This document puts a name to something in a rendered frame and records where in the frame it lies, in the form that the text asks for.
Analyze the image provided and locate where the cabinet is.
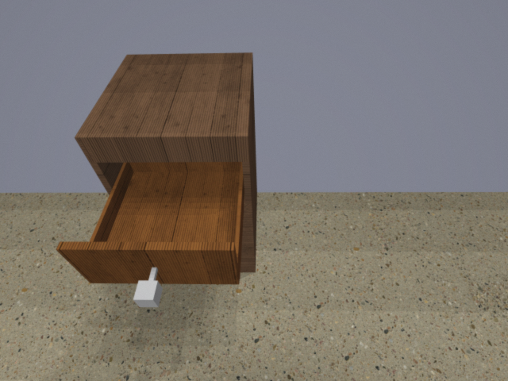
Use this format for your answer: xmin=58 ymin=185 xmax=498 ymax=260
xmin=75 ymin=52 xmax=257 ymax=272

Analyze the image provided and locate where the drawer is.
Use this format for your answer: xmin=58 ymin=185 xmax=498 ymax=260
xmin=56 ymin=162 xmax=244 ymax=284

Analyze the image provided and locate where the handle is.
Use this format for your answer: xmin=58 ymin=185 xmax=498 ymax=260
xmin=133 ymin=267 xmax=163 ymax=307

